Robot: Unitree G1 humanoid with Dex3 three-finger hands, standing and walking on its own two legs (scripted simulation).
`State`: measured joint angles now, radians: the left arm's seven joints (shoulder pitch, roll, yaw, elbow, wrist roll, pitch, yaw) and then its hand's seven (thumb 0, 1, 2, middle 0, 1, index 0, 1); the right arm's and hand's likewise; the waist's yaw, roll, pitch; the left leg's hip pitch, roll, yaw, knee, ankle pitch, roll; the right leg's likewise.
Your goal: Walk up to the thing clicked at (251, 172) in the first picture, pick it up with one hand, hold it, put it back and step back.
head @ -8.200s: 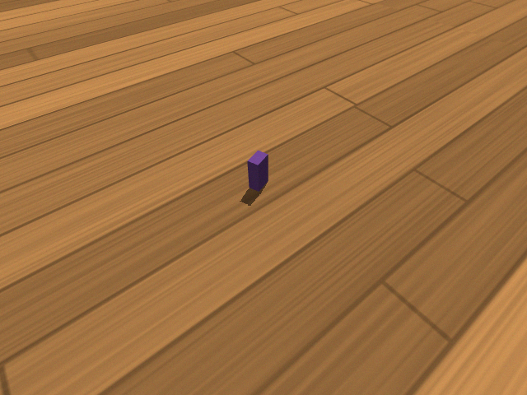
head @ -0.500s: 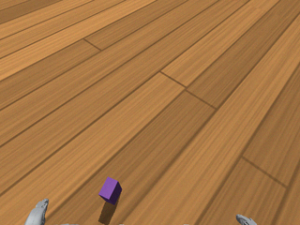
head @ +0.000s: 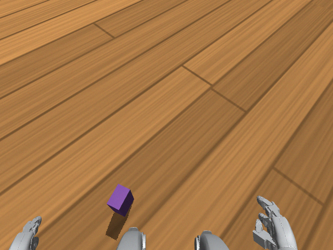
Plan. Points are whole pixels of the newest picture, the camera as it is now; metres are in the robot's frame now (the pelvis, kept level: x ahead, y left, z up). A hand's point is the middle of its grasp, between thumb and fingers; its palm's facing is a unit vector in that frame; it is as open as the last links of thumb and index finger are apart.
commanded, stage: go down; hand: left
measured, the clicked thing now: (121, 201) +0.36 +0.22 -0.59
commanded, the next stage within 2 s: none
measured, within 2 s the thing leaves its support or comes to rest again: neither
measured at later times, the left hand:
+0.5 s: hand (50, 218) +0.23 +0.35 -0.21, palm faces +0.17 -0.96 -0.24, open 17.4 cm
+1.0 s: hand (49, 207) +0.27 +0.39 -0.25, palm faces +0.18 -0.97 -0.18, open 17.2 cm
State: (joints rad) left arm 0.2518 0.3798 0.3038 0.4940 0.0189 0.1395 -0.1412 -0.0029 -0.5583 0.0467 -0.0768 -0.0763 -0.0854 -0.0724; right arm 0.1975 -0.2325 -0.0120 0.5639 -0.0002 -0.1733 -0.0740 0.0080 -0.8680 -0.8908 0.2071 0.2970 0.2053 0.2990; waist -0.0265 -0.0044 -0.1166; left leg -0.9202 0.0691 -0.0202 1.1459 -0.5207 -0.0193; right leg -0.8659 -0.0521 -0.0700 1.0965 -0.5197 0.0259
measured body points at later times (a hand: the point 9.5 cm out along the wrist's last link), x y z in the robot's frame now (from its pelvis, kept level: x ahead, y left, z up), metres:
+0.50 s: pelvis -0.05 +0.00 -0.14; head +0.12 +0.03 +0.27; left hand +0.22 +0.40 -0.19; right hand +0.13 -0.27 -0.25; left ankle +0.02 +0.13 -0.65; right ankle +0.00 -0.14 -0.65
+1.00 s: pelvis -0.07 +0.00 -0.22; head +0.14 +0.04 +0.18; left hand +0.26 +0.44 -0.24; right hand +0.10 -0.28 -0.33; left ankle +0.01 +0.13 -0.65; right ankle +0.00 -0.14 -0.65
